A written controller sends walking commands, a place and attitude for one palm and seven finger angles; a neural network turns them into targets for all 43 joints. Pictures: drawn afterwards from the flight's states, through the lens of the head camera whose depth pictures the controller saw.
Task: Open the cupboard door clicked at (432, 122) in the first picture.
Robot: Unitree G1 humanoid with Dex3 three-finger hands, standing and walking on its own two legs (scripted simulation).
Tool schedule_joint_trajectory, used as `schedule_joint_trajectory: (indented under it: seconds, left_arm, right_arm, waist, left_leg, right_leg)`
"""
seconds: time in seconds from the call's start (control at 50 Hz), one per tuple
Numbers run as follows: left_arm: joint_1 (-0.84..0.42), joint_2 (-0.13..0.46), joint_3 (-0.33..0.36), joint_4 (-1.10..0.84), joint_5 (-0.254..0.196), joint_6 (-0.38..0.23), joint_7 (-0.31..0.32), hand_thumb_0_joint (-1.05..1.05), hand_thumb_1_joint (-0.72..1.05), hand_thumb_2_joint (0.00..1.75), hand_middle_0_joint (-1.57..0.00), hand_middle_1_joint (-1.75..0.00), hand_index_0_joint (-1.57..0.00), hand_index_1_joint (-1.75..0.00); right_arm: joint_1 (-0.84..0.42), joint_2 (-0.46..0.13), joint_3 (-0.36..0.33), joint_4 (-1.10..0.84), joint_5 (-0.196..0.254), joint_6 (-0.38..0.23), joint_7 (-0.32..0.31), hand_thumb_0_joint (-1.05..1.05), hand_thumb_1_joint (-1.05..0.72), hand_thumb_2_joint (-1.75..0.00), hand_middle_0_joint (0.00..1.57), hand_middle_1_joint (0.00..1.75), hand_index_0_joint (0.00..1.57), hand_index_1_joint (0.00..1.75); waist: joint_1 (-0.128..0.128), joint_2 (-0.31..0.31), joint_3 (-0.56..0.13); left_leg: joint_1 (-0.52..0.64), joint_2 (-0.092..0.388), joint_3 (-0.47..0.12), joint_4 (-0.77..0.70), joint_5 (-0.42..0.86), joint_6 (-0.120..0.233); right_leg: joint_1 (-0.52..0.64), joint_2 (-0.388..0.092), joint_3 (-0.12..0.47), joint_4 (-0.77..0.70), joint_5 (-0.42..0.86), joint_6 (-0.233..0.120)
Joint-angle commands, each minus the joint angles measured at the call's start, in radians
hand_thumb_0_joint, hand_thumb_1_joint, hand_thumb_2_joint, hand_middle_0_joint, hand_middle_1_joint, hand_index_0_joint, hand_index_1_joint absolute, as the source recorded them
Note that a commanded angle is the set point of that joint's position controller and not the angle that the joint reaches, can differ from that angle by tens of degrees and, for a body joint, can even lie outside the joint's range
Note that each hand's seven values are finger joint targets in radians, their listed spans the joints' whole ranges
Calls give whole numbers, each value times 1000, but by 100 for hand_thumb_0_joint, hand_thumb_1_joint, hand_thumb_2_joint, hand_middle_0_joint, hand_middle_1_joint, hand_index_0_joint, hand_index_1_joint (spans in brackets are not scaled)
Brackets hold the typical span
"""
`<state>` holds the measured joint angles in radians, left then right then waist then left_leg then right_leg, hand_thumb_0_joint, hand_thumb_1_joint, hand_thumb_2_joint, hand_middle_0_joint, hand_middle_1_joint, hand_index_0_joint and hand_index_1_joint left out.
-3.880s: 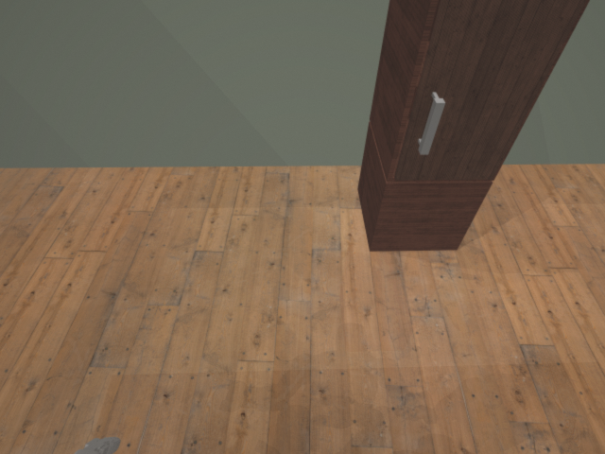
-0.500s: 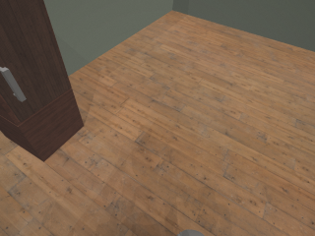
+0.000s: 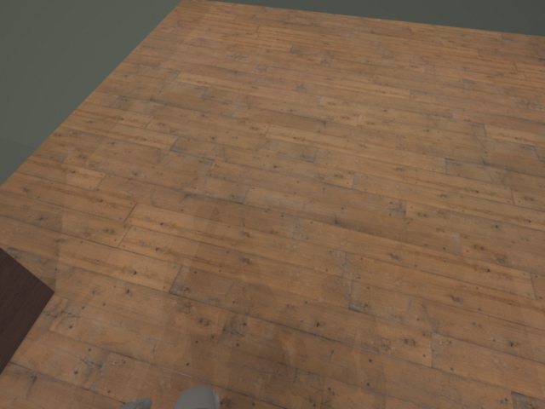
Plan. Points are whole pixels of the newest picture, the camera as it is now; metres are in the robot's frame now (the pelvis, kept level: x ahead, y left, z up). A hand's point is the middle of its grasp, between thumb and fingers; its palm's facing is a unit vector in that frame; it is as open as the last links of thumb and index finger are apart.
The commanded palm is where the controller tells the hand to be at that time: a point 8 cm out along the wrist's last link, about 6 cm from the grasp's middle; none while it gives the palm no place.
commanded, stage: walk to a spot facing it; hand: left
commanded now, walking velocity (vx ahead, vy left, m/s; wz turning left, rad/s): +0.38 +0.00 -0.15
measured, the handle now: out of the picture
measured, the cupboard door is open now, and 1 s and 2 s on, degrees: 0 0 0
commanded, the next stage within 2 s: turn to face it in 0.58 s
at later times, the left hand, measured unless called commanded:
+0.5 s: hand (142, 360) +0.23 +0.24 -0.17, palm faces -0.07 -0.99 -0.13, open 7.4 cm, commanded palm none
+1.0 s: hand (224, 213) +0.54 +0.12 -0.15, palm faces -0.24 -0.95 -0.17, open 7.4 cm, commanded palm none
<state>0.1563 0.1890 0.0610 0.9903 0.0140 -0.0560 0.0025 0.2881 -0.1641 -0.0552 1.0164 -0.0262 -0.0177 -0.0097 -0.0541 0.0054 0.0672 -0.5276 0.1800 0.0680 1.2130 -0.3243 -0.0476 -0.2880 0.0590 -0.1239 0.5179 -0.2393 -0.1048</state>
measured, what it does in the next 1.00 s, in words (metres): walks ahead: left foot, then right foot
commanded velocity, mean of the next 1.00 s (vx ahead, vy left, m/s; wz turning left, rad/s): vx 0.17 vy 0.00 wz -0.06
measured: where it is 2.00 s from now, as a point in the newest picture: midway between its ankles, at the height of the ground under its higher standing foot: (275, 360)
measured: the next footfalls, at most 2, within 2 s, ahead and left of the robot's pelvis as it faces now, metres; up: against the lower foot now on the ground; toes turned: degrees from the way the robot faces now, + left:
left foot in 0.30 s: +0.27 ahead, +0.15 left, +0.00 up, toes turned +6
right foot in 0.80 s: +0.44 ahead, -0.13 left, +0.00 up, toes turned -25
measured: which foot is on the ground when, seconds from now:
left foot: up 0.00-0.28, down 0.30-0.80, up 0.82-1.00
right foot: down 0.00-0.32, up 0.34-0.78, down 0.80-1.00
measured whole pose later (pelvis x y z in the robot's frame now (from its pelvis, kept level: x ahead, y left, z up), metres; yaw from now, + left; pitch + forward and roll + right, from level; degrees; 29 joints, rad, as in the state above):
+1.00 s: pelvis +0.37 +0.00 +0.00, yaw -11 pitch -1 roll -1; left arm 0.06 0.13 0.02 0.98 0.02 -0.02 0.03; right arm 0.33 -0.12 -0.04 1.06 -0.01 0.04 -0.01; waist -0.08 0.02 0.06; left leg -0.44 0.11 0.08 1.10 -0.47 -0.05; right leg -0.31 -0.08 -0.24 0.57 -0.23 -0.04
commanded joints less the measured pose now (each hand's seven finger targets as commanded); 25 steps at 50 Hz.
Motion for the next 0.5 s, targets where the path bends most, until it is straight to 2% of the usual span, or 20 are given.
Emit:
schedule_joint_trajectory:
  seconds: [0.0,0.04,0.08,0.12,0.16,0.18,0.2,0.22,0.24,0.26,0.28,0.3,0.32,0.34,0.36,0.4,0.44,0.46,0.48]
  left_arm:
    - [101,103,21,-8,10,-24,2,0,90,90,-20,-30,-20,-30]
    - [128,108,17,1,7,-29,2,0,90,90,-20,-30,-20,-30]
    - [171,112,13,17,6,-31,2,0,90,90,-20,-30,-20,-30]
    - [196,126,13,27,7,-31,6,0,90,90,-20,-30,-20,-30]
    - [229,129,12,39,7,-28,8,0,90,90,-20,-30,-20,-30]
    - [237,132,12,45,7,-26,9,0,90,90,-20,-30,-20,-30]
    - [239,138,14,49,10,-23,10,0,90,90,-20,-30,-20,-30]
    - [228,142,15,50,6,-23,10,0,90,90,-20,-30,-20,-30]
    - [216,138,18,49,1,-22,9,0,90,90,-20,-30,-20,-30]
    - [213,113,16,40,-4,-23,6,0,90,90,-20,-30,-20,-30]
    - [261,58,11,25,-13,-20,-4,0,90,90,-20,-30,-20,-30]
    - [219,77,7,9,-4,-20,-1,0,90,90,-20,-30,-20,-30]
    - [141,93,16,5,-1,-15,-4,0,90,90,-20,-30,-20,-30]
    - [104,71,19,3,4,-10,-14,0,90,90,-20,-30,-20,-30]
    - [131,45,19,17,11,2,-20,0,90,90,-20,-30,-20,-30]
    - [188,15,24,34,17,30,-26,0,90,90,-20,-30,-20,-30]
    - [201,-1,32,30,20,54,-28,0,90,90,-20,-30,-20,-30]
    - [190,-8,39,17,23,60,-30,0,90,90,-20,-30,-20,-30]
    - [173,-9,39,4,22,65,-33,0,90,90,-20,-30,-20,-30]
  right_arm:
    - [62,-44,-10,-48,-8,-5,14,0,-90,-90,20,30,20,30]
    - [-12,-56,-8,-75,-7,-11,22,0,-90,-90,20,30,20,30]
    - [-97,-61,-6,-100,-6,-18,30,0,-90,-90,20,30,20,30]
    - [-154,-56,-3,-117,-3,-27,37,0,-90,-90,20,30,20,30]
    - [-212,-60,-1,-133,-1,-33,39,0,-90,-90,20,30,20,30]
    - [-227,-63,-2,-139,0,-35,39,0,-90,-90,20,30,20,30]
    - [-216,-69,-6,-137,1,-38,38,0,-90,-90,20,30,20,30]
    - [-174,-79,-8,-120,-1,-42,33,0,-90,-90,20,30,20,30]
    - [-79,-98,-14,-87,-4,-48,23,0,-90,-90,20,30,20,30]
    - [71,-155,-29,-43,-11,-57,11,0,-90,-90,20,30,20,30]
    - [200,-279,-55,-14,-25,-60,3,0,-90,-90,20,30,20,30]
    - [228,-285,-53,-6,-10,-47,-5,0,-90,-90,20,30,20,30]
    - [164,-226,-41,-14,-1,-47,-8,0,-90,-90,20,30,20,30]
    - [99,-177,-27,-32,-3,-52,-8,0,-90,-90,20,30,20,30]
    - [43,-137,-15,-40,-4,-58,-10,0,-90,-90,20,30,20,30]
    - [5,-99,-7,-35,0,-68,-14,0,-90,-90,20,30,20,30]
    - [10,-91,-6,-33,4,-71,-18,0,-90,-90,20,30,20,30]
    - [23,-76,-14,-33,1,-74,-19,0,-90,-90,20,30,20,30]
    - [29,-91,-13,-31,3,-74,-19,0,-90,-90,20,30,20,30]
  waist:
    - [19,-85,-37]
    - [38,-108,-23]
    - [63,-104,-6]
    - [80,-86,-8]
    - [99,-103,16]
    - [100,-108,27]
    - [89,-84,28]
    - [61,-80,12]
    - [15,-55,-30]
    - [-45,21,-119]
    - [-64,272,-242]
    - [-78,328,-246]
    - [-69,178,-142]
    - [-35,82,-39]
    - [6,69,0]
    - [57,97,8]
    - [73,111,20]
    - [72,97,25]
    - [75,91,33]
  left_leg:
    - [-27,12,-7,-157,100,-16]
    - [-64,5,-4,-254,127,-17]
    - [-80,-10,5,-344,140,-14]
    - [-53,-28,18,-442,135,-5]
    - [-6,-49,30,-504,123,9]
    - [20,-59,35,-530,110,17]
    - [61,-73,45,-574,93,22]
    - [148,-95,68,-628,99,28]
    - [307,-119,82,-698,139,39]
    - [558,-42,-16,-755,168,75]
    - [793,248,-354,-815,191,177]
    - [753,341,-465,-932,94,211]
    - [624,332,-427,-962,52,211]
    - [513,295,-343,-984,38,195]
    - [429,260,-244,-1006,39,167]
    - [339,196,-66,-1007,111,124]
    - [294,175,7,-1031,126,124]
    - [304,174,30,-1035,150,132]
    - [326,179,53,-1037,175,142]
  right_leg:
    - [2,-262,249,-300,138,-85]
    - [60,-258,253,-298,152,-90]
    - [112,-262,263,-290,189,-87]
    - [162,-273,266,-269,235,-82]
    - [173,-285,282,-260,267,-73]
    - [175,-289,293,-252,282,-72]
    - [185,-288,293,-225,304,-67]
    - [173,-273,271,-169,370,-54]
    - [128,-230,234,-43,446,-30]
    - [1,-173,199,181,412,8]
    - [-236,-50,69,508,-28,60]
    - [-315,-49,117,715,-313,64]
    - [-366,-99,149,784,-248,62]
    - [-383,-139,152,790,-172,67]
    - [-354,-163,152,776,-120,75]
    - [-293,-171,129,741,-51,90]
    - [-300,-179,120,736,10,107]
    - [-333,-186,116,722,40,115]
    - [-364,-192,111,701,57,123]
